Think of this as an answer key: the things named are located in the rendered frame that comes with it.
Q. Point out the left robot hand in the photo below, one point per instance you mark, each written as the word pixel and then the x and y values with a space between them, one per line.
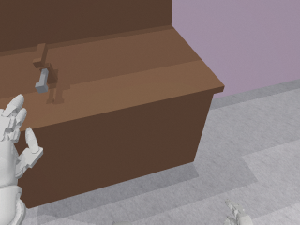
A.
pixel 11 120

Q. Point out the tap lever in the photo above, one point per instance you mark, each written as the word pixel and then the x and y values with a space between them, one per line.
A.
pixel 41 86

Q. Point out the right robot hand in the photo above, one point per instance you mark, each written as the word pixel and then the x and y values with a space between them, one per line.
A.
pixel 239 212

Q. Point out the left robot forearm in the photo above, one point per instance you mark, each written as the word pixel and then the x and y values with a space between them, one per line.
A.
pixel 12 208

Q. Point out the counter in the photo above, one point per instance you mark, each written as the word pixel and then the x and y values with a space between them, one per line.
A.
pixel 127 96

